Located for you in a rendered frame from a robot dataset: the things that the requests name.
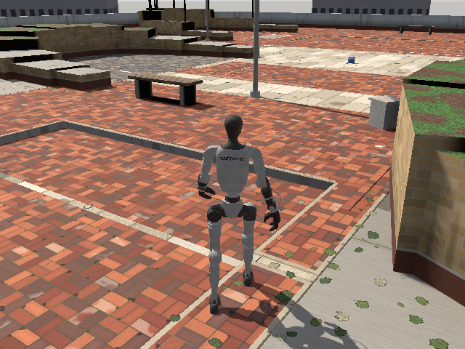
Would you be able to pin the robot right forearm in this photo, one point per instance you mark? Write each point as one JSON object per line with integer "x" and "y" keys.
{"x": 268, "y": 197}

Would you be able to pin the robot left upper arm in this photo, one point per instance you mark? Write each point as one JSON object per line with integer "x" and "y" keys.
{"x": 207, "y": 161}

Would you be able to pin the left robot hand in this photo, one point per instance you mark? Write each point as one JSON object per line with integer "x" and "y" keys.
{"x": 208, "y": 190}

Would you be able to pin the robot right upper arm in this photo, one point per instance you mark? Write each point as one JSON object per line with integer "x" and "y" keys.
{"x": 258, "y": 163}

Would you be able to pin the right robot hand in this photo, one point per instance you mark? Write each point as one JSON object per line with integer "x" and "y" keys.
{"x": 276, "y": 219}

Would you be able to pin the robot torso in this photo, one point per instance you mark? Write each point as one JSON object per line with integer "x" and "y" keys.
{"x": 232, "y": 175}

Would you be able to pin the robot left thigh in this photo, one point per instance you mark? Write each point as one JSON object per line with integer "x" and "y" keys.
{"x": 214, "y": 218}

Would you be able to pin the robot left forearm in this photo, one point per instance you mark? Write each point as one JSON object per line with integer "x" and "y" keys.
{"x": 201, "y": 186}

